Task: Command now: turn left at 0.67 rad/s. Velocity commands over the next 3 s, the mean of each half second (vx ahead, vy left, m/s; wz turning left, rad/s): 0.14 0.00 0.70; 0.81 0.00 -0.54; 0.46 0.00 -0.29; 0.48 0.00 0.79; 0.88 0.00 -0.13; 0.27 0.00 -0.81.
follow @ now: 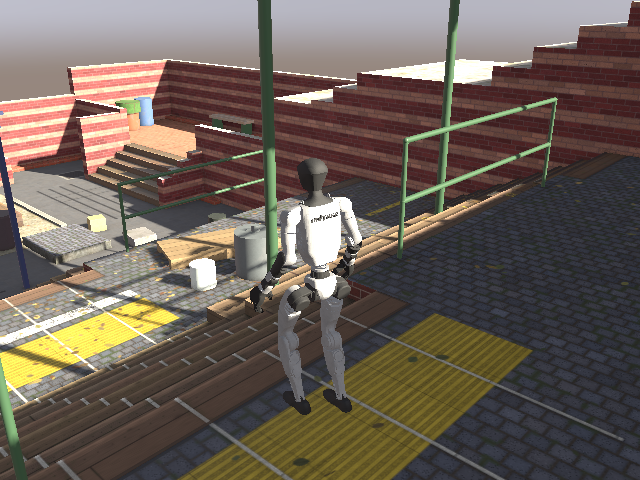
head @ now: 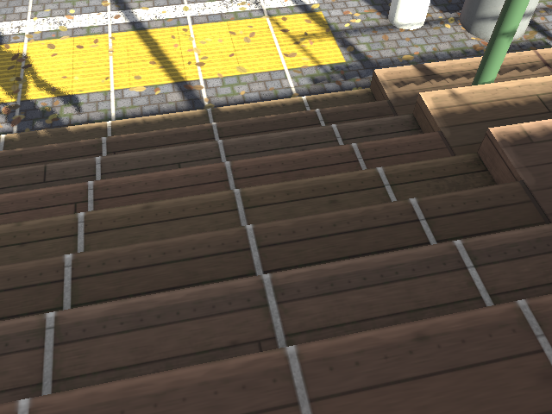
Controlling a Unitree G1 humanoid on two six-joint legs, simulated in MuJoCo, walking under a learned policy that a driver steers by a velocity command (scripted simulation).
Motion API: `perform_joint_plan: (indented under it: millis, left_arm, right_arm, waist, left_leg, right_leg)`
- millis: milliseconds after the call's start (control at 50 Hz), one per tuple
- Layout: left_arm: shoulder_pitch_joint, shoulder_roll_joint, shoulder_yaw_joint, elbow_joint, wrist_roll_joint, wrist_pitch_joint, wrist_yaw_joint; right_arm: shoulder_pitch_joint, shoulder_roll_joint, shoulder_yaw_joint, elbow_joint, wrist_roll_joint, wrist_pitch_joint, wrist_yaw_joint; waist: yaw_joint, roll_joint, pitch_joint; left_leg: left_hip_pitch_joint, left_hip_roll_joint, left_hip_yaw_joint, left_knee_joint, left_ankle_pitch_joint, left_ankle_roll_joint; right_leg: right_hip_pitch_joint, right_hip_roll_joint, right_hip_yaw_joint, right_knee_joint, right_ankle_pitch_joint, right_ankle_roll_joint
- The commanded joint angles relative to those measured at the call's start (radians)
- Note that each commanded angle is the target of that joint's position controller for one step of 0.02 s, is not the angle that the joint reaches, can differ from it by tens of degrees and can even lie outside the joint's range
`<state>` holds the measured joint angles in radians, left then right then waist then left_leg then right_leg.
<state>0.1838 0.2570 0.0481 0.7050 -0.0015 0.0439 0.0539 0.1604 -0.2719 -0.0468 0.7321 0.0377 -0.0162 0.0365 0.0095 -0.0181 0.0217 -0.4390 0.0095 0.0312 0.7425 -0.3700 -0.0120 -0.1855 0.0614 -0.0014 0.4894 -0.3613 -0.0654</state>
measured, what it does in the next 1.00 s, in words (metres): walks ahead: left foot, then right foot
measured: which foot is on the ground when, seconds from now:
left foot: up 0.00-0.02, down 0.04-0.60, up 0.62-0.94, down 0.96-1.00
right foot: down 0.00-0.04, up 0.06-0.54, down 0.56-0.94, up 0.96-1.00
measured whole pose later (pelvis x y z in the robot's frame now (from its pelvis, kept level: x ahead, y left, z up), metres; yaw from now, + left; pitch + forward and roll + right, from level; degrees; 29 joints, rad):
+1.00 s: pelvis +0.42 +0.08 -0.03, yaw +2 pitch +2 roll +3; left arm 0.55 0.23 0.03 0.80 -0.03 -0.04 0.01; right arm 0.08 -0.27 -0.04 0.52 0.02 -0.16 0.01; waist 0.06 -0.01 -0.02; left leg -0.44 -0.03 -0.06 0.71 -0.37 -0.04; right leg -0.13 0.13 0.29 1.03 -0.54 -0.08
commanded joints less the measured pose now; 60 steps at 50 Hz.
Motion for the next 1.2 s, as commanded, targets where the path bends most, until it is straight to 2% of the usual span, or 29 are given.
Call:
perform_joint_plan:
  millis: [20,40,60,80,100,140,300,360,400,480,560,580,600,620,640,700,760,840,880,920,960,980,1000,1020,1040,1080,1120,1160,1200]
  left_arm:
    - [-0.026,0.162,0.05,-0.077,-0.021,-0.012,0.007]
    - [-0.033,0.158,0.049,-0.077,-0.024,-0.027,0.004]
    - [-0.037,0.121,0.038,-0.107,0.016,-0.046,-0.006]
    - [-0.048,0.067,0.021,-0.157,0.061,-0.068,-0.018]
    - [-0.043,0.122,0.029,-0.135,0.035,-0.081,-0.034]
    - [-0.059,0.132,0.037,-0.108,0.011,-0.077,-0.031]
    - [-0.104,0.105,0.032,-0.104,0.005,-0.069,-0.015]
    - [-0.143,0.114,0.034,-0.103,-0.016,-0.088,-0.039]
    - [-0.172,0.121,0.034,-0.111,-0.022,-0.113,-0.053]
    - [-0.172,0.125,0.031,-0.114,-0.023,-0.168,-0.072]
    - [-0.021,0.125,0.033,-0.073,-0.037,-0.18,-0.079]
    - [0.109,0.143,0.041,-0.04,-0.041,-0.181,-0.078]
    - [0.242,0.232,0.066,-0.012,-0.036,-0.184,-0.082]
    - [0.332,0.257,0.077,-0.003,-0.03,-0.182,-0.1]
    - [0.335,0.199,0.058,-0.001,-0.028,-0.182,-0.106]
    - [0.344,0.148,0.04,-0.024,-0.018,-0.154,-0.09]
    - [0.326,0.099,0.011,-0.017,-0.032,-0.12,-0.061]
    - [0.317,0.133,0.016,0.022,-0.036,-0.107,-0.032]
    - [0.263,0.139,0.02,0.026,-0.01,-0.116,-0.034]
    - [0.172,0.141,0.026,-0.016,-0.032,-0.121,-0.036]
    - [0.027,0.142,0.02,-0.078,-0.008,-0.121,-0.05]
    - [0.222,-0.054,-0.021,-0.064,-0.014,-0.114,-0.059]
    - [0.348,-0.059,-0.035,-0.062,-0.08,-0.111,-0.049]
    - [0.255,0.034,-0.013,-0.075,-0.097,-0.099,-0.036]
    - [0.113,0.089,0.003,-0.101,-0.069,-0.083,-0.028]
    - [0.115,0.074,0.007,-0.118,-0.049,-0.044,-0.032]
    - [0.039,0.053,0.0,-0.177,-0.043,-0.036,-0.053]
    - [0.099,0.056,0.009,-0.154,0.031,-0.05,-0.065]
    - [0.0,0.073,0.012,-0.16,-0.008,-0.076,-0.087]
  right_arm:
    - [0.026,-0.08,-0.027,-0.088,-0.002,-0.012,0.002]
    - [0.116,-0.116,-0.045,-0.081,-0.011,-0.015,-0.01]
    - [0.199,-0.238,-0.082,-0.095,-0.017,-0.015,-0.029]
    - [0.218,-0.334,-0.094,-0.113,-0.048,-0.018,-0.023]
    - [0.171,-0.245,-0.078,-0.138,-0.049,-0.013,-0.023]
    - [0.043,-0.188,-0.066,-0.172,-0.009,0.011,-0.035]
    - [0.053,-0.216,-0.078,-0.204,-0.007,0.053,-0.079]
    - [0.072,-0.2,-0.067,-0.213,0.001,0.046,-0.082]
    - [0.09,-0.192,-0.057,-0.203,-0.008,0.028,-0.074]
    - [0.121,-0.162,-0.032,-0.174,-0.019,-0.017,-0.041]
    - [0.121,-0.141,-0.016,-0.161,-0.024,-0.034,-0.03]
    - [0.091,-0.116,-0.006,-0.173,-0.029,-0.041,-0.033]
    - [0.067,-0.073,0.005,-0.211,-0.016,-0.056,-0.038]
    - [0.016,-0.094,0.0,-0.249,-0.003,-0.079,-0.054]
    - [-0.037,-0.119,-0.004,-0.266,0.01,-0.103,-0.051]
    - [-0.097,-0.08,0.007,-0.269,-0.038,-0.142,-0.034]
    - [-0.117,-0.073,0.003,-0.264,-0.045,-0.146,-0.023]
    - [-0.292,-0.033,0.011,-0.314,-0.043,-0.161,-0.005]
    - [-0.109,-0.097,-0.032,-0.249,-0.048,-0.168,-0.007]
    - [0.055,-0.133,-0.064,-0.218,-0.028,-0.162,-0.023]
    - [0.48,-0.191,-0.099,-0.135,-0.003,-0.139,-0.055]
    - [0.471,-0.211,-0.081,-0.134,0.0,-0.131,-0.051]
    - [0.355,-0.18,-0.066,-0.186,-0.027,-0.13,-0.033]
    - [0.299,-0.137,-0.071,-0.165,-0.002,-0.132,-0.02]
    - [0.246,-0.072,-0.055,-0.158,0.001,-0.13,-0.013]
    - [0.17,-0.063,-0.045,-0.12,-0.007,-0.141,-0.008]
    - [0.087,-0.078,-0.044,-0.077,0.008,-0.129,-0.023]
    - [0.09,-0.16,-0.07,-0.032,-0.026,-0.111,-0.036]
    - [0.171,-0.08,-0.038,0.002,-0.009,-0.119,-0.064]
  waist:
    - [-0.019,-0.07,-0.14]
    - [-0.072,-0.048,-0.174]
    - [-0.09,0.12,-0.236]
    - [-0.054,0.316,-0.316]
    - [-0.073,0.155,-0.31]
    - [-0.018,0.025,-0.157]
    - [-0.007,0.134,-0.143]
    - [-0.039,0.163,-0.135]
    - [-0.065,0.224,-0.087]
    - [-0.098,0.221,-0.021]
    - [-0.028,0.154,0.012]
    - [0.035,0.115,-0.02]
    - [0.073,-0.113,-0.071]
    - [0.108,-0.277,-0.031]
    - [0.103,-0.174,0.029]
    - [0.091,-0.036,0.03]
    - [0.058,-0.082,0.057]
    - [0.092,-0.095,0.087]
    - [0.008,-0.161,-0.034]
    - [-0.121,-0.121,-0.093]
    - [-0.373,-0.039,-0.277]
    - [-0.224,0.275,-0.316]
    - [-0.12,0.476,-0.272]
    - [-0.107,0.355,-0.122]
    - [-0.112,0.091,0.02]
    - [-0.035,0.069,0.134]
    - [0.008,0.087,0.205]
    - [0.014,0.058,0.05]
    - [-0.04,0.021,0.098]
  left_leg:
    - [0.03,-0.054,0.052,-0.186,0.117,0.043]
    - [0.203,-0.053,-0.01,-0.298,0.305,0.094]
    - [0.462,0.151,-0.333,-0.337,0.719,0.201]
    - [0.639,0.373,-0.7,-0.32,1.095,0.416]
    - [0.612,0.358,-0.617,-0.322,1.003,0.414]
    - [0.462,0.216,-0.433,-0.332,0.809,0.292]
    - [0.351,0.09,-0.472,-0.317,0.717,0.221]
    - [0.302,0.072,-0.563,-0.424,-0.052,0.223]
    - [0.299,0.096,-0.588,-0.448,-0.177,0.231]
    - [0.245,0.147,-0.573,-0.461,-0.177,0.249]
    - [0.189,0.13,-0.474,-0.389,-0.102,0.224]
    - [0.11,0.09,-0.401,-0.244,0.042,0.198]
    - [-0.082,-0.039,-0.207,0.097,0.178,0.119]
    - [-0.36,-0.09,-0.134,0.368,-0.051,0.06]
    - [-0.496,-0.058,-0.187,0.449,-0.067,0.075]
    - [-0.541,-0.002,-0.165,0.416,0.064,0.064]
    - [-0.439,0.005,-0.123,0.216,0.13,0.025]
    - [-0.112,-0.09,-0.04,-0.112,0.342,-0.001]
    - [0.313,-0.118,-0.043,0.039,0.61,0.002]
    - [0.519,-0.118,-0.052,0.043,0.454,0.004]
    - [0.87,-0.017,-0.116,-0.019,0.202,0.055]
    - [0.933,0.264,-0.42,-0.071,0.065,0.185]
    - [0.821,0.423,-0.751,-0.262,0.274,0.291]
    - [0.679,0.428,-0.821,-0.365,0.053,0.3]
    - [0.492,0.363,-0.691,-0.383,-0.01,0.277]
    - [0.266,0.358,-0.527,-0.335,0.305,0.288]
    - [0.139,0.317,-0.312,-0.403,0.376,0.182]
    - [0.157,0.308,-0.198,-0.295,0.611,0.189]
    - [0.266,0.245,-0.098,-0.242,0.395,0.113]
  right_leg:
    - [0.192,-0.26,0.094,0.121,1.005,-0.113]
    - [0.079,-0.201,0.038,0.267,0.943,-0.048]
    - [-0.208,-0.09,-0.022,0.547,0.442,0.051]
    - [-0.502,0.09,0.055,0.766,-0.315,0.09]
    - [-0.531,0.015,0.17,0.856,-0.304,0.093]
    - [-0.552,-0.03,0.139,0.783,-0.144,0.107]
    - [-0.446,0.027,0.138,0.436,0.057,0.165]
    - [-0.405,0.011,0.146,0.274,0.118,0.144]
    - [-0.394,-0.017,0.132,0.19,0.131,0.126]
    - [-0.271,-0.067,0.062,0.12,0.131,0.061]
    - [-0.091,-0.047,0.032,0.032,0.11,-0.022]
    - [0.045,-0.066,0.107,0.015,0.048,-0.063]
    - [0.24,-0.202,0.409,-0.111,-0.163,-0.183]
    - [0.349,-0.348,0.815,-0.261,-0.334,-0.287]
    - [0.36,-0.361,0.855,-0.261,-0.357,-0.28]
    - [0.364,-0.256,0.647,-0.234,-0.131,-0.242]
    - [0.231,-0.191,0.538,-0.247,0.066,-0.223]
    - [-0.075,-0.118,0.454,-0.277,0.273,-0.184]
    - [-0.282,-0.106,0.408,-0.238,0.43,-0.146]
    - [-0.321,-0.072,0.379,-0.023,0.714,-0.094]
    - [-0.403,-0.013,0.374,0.565,0.791,-0.022]
    - [-0.517,0.087,0.377,0.927,-0.195,-0.012]
    - [-0.641,0.053,0.286,1.097,-0.233,0.01]
    - [-0.762,-0.043,0.223,1.098,-0.094,-0.001]
    - [-0.745,-0.094,0.189,1.045,-0.01,-0.02]
    - [-0.687,-0.146,0.185,0.999,-0.067,0.003]
    - [-0.653,-0.221,0.163,0.679,-0.079,-0.006]
    - [-0.509,-0.173,0.06,0.726,0.259,0.01]
    - [-0.688,-0.165,0.118,0.524,0.479,-0.006]
Next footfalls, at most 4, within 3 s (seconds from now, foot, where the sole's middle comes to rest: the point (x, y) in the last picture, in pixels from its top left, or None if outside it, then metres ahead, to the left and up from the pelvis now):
0.04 left None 0.06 0.11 -0.77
0.56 right None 0.23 -0.06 -0.77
0.96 left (182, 391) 0.50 0.24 -0.77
1.36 right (318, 299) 0.82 -0.10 -0.92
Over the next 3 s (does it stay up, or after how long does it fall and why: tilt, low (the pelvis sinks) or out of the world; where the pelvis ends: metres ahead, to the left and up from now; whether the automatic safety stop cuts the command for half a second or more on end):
stays up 1.40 0.45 -0.58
